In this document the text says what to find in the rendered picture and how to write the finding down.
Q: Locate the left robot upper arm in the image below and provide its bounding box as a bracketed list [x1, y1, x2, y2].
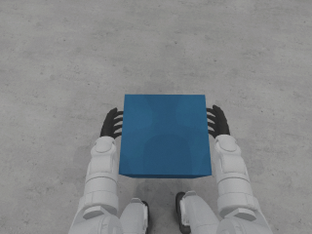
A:
[68, 214, 124, 234]

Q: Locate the robot left forearm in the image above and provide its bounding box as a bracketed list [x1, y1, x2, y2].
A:
[68, 136, 119, 232]

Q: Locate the carton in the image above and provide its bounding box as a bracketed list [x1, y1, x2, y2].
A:
[118, 94, 213, 178]

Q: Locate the right robot upper arm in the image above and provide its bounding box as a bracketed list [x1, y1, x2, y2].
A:
[215, 216, 273, 234]

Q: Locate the left robot hand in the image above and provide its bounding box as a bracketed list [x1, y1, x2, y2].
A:
[99, 107, 124, 139]

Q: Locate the robot right forearm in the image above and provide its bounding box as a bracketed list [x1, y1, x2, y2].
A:
[212, 135, 273, 233]

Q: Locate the left robot thigh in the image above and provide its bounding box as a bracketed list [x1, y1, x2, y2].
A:
[119, 203, 148, 234]

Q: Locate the right robot hand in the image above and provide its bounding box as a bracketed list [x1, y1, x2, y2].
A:
[206, 105, 230, 138]

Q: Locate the right robot shin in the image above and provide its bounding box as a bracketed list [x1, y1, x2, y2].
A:
[181, 191, 197, 226]

